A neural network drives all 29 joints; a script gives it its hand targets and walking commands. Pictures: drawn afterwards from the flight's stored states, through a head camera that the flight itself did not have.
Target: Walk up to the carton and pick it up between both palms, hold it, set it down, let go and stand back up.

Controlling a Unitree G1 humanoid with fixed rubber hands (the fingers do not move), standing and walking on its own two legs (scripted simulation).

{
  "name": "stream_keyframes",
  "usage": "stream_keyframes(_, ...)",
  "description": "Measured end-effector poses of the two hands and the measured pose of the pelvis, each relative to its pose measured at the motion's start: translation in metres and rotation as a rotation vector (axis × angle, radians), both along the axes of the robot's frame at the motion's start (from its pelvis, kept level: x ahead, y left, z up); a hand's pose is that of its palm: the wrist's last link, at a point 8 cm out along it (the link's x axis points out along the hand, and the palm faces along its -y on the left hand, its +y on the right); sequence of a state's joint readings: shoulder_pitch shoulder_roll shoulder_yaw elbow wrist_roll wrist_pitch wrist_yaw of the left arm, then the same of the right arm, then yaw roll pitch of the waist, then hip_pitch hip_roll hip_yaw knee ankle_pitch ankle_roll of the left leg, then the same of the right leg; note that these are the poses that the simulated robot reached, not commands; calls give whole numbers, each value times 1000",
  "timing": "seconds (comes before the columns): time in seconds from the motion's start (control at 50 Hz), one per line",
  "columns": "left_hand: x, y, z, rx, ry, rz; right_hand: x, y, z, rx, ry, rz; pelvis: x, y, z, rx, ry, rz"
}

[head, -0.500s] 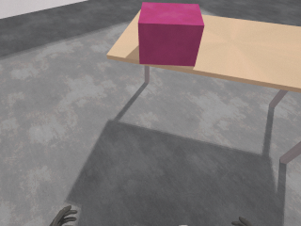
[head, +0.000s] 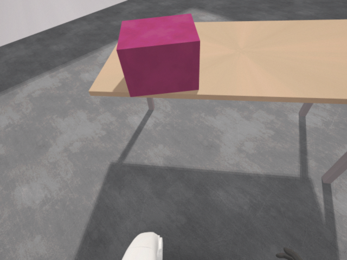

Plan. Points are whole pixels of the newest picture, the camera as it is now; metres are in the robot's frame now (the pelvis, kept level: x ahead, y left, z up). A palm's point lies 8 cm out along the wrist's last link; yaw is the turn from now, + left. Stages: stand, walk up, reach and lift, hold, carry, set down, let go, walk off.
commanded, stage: walk up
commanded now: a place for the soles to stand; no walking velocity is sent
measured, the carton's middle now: (160, 55) +0.82 +0.11 +0.03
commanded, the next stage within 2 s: none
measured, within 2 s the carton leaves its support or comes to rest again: neither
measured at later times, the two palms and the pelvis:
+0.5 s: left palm (71, 167) +0.36 +0.35 -0.07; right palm (259, 253) +0.15 -0.17 -0.09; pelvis +0.18 +0.11 +0.01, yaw -6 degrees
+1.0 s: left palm (58, 149) +0.46 +0.46 -0.12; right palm (213, 158) +0.42 -0.09 -0.10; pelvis +0.35 +0.19 -0.02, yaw -9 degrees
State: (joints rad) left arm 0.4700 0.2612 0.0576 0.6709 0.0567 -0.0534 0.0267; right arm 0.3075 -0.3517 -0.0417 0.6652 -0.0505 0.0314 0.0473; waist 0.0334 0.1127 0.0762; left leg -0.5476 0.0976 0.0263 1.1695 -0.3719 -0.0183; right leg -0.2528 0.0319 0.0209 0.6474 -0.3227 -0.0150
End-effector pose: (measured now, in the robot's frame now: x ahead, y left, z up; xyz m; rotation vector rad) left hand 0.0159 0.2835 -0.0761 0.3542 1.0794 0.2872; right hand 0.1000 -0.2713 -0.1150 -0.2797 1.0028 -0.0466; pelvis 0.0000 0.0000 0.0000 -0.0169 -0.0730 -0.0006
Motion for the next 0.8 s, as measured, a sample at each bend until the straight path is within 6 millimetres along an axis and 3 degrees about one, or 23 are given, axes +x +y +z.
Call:
stream_keyframes(0.14,61,34,-4,-24,-3,-43,58,37,17,3,-33,-7,54,33,4,-3,27,-18)
stream_keyframes(0.22,109,69,-21,-39,-11,-66,99,64,20,-30,-82,-16,92,64,-7,-8,34,-30)
stream_keyframes(0.26,138,84,-35,-48,-4,-100,109,76,17,-57,-106,-41,109,79,-17,21,23,-45)
stream_keyframes(0.32,187,90,-38,-73,-20,-153,101,85,17,-73,-82,-124,130,95,-16,23,16,-69)
stream_keyframes(0.46,313,76,1,-124,-179,-290,59,96,25,-92,97,-266,173,113,7,15,19,-101)
stream_keyframes(0.56,374,61,10,-134,-250,-345,58,102,10,-64,186,-304,206,115,2,32,20,-118)
stream_keyframes(0.62,390,62,2,-105,-260,-331,79,103,-10,-39,204,-294,229,114,-10,11,11,-126)
stream_keyframes(0.66,388,73,-1,-73,-237,-298,105,110,-16,-23,205,-261,242,116,-13,6,5,-126)
stream_keyframes(0.8,359,131,2,-7,-56,-171,231,135,2,-2,52,-155,290,142,2,12,8,-134)
